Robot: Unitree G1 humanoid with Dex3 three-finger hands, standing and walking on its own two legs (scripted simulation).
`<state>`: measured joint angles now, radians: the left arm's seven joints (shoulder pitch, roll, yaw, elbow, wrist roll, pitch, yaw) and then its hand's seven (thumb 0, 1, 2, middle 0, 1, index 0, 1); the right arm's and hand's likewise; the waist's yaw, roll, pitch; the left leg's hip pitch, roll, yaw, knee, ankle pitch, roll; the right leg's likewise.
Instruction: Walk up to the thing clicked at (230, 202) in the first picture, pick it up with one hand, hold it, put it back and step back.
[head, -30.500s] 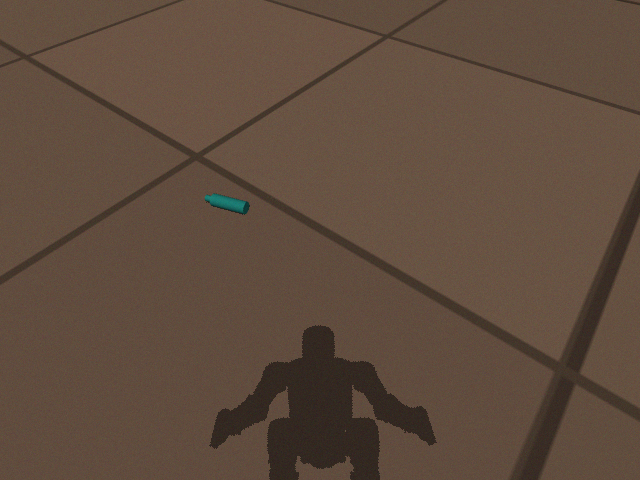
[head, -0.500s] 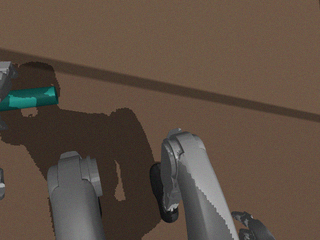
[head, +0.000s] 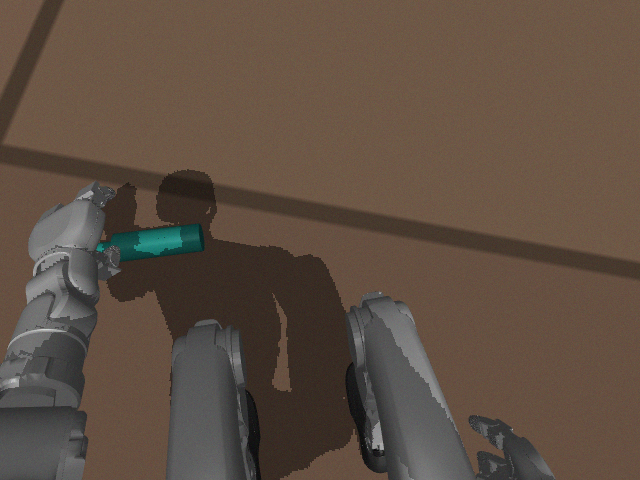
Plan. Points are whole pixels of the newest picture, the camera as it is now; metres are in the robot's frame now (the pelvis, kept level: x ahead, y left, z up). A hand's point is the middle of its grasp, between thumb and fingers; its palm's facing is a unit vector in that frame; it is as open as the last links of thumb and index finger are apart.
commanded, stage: home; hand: left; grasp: from above
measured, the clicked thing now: (150, 243) +0.51 +0.27 -0.39
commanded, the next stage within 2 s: none
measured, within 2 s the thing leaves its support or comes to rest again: neither
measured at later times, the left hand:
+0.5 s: hand (42, 393) +0.26 +0.20 +0.08, palm faces -0.02 -0.93 -0.37, open 7.4 cm
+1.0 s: hand out of the picture +0.22 +0.20 +0.25, palm faces +0.15 -0.97 -0.21, open 7.4 cm
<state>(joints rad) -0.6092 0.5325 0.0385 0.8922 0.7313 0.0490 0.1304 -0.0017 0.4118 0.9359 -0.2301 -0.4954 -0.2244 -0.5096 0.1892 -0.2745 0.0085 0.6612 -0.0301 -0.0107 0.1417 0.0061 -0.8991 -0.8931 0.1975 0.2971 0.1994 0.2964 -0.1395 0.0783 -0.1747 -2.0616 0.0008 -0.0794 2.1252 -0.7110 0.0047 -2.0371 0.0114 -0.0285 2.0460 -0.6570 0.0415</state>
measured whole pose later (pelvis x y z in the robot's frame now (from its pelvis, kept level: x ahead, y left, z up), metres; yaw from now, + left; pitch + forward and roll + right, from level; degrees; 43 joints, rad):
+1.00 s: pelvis +0.08 +0.00 +0.29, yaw +5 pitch +11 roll -3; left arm 0.52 0.22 0.03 -0.15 -0.07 0.45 0.04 0.01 0.91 0.90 -0.20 -0.30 -0.20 -0.30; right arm 0.32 -0.22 0.03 0.50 0.02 -0.19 -0.18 0.01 -0.90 -0.90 0.20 0.30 0.20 0.30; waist -0.05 0.06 -0.18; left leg -0.70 0.02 -0.07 1.01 -0.50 0.00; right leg -0.67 0.00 -0.04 0.93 -0.45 0.02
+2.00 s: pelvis +0.07 +0.00 +0.29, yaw +5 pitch +10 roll -2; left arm 0.49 0.23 0.02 -0.12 -0.05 0.45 0.02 0.01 0.91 0.90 -0.20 -0.30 -0.20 -0.30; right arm 0.29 -0.22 0.03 0.53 0.01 -0.24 -0.18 0.02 -0.90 -0.90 0.20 0.30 0.20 0.30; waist -0.04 0.04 -0.16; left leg -0.68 0.02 -0.07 1.00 -0.49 -0.01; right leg -0.65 0.00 -0.04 0.94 -0.46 0.01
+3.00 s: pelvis +0.08 +0.00 +0.29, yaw +6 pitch +10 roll -3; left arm 0.50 0.23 0.02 -0.14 -0.05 0.45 0.02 0.01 0.91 0.90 -0.20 -0.30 -0.20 -0.30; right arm 0.29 -0.22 0.03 0.52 0.01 -0.23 -0.18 0.02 -0.90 -0.90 0.20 0.30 0.20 0.30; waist -0.04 0.04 -0.16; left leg -0.69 0.02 -0.07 1.01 -0.50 -0.01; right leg -0.66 0.00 -0.04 0.95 -0.46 0.01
